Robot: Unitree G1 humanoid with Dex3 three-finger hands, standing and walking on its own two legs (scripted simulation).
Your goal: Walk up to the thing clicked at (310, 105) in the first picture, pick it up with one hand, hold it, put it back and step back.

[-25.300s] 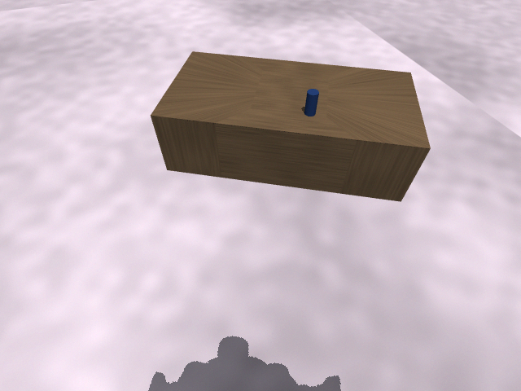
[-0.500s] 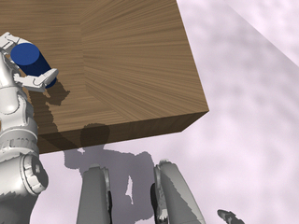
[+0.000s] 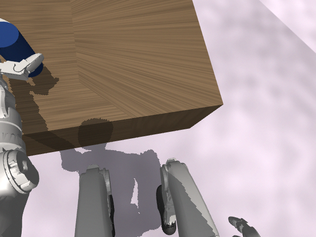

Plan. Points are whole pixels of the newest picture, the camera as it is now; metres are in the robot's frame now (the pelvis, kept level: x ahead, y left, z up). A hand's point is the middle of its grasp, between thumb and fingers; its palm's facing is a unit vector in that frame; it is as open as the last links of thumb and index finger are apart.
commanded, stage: lower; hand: left
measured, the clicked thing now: (18, 52) +0.52 +0.26 +0.02
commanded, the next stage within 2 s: loosen in 1.04 s
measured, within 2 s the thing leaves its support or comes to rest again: rests again in 1.40 s
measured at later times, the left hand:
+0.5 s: hand (26, 63) +0.53 +0.27 -0.05, palm faces +0.31 -0.95 -0.04, open 8.9 cm
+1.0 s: hand (32, 70) +0.53 +0.28 -0.09, palm faces +0.29 -0.95 -0.04, open 8.9 cm
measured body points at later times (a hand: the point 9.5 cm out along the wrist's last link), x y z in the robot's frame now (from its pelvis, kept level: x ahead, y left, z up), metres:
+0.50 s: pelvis -0.01 +0.00 -0.06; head +0.21 +0.05 +0.33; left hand +0.51 +0.32 -0.05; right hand +0.04 -0.26 -0.18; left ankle +0.06 +0.14 -0.49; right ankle +0.06 -0.12 -0.49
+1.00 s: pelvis -0.02 +0.00 -0.10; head +0.21 +0.04 +0.28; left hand +0.51 +0.33 -0.08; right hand +0.02 -0.27 -0.22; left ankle +0.06 +0.14 -0.49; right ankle +0.06 -0.12 -0.49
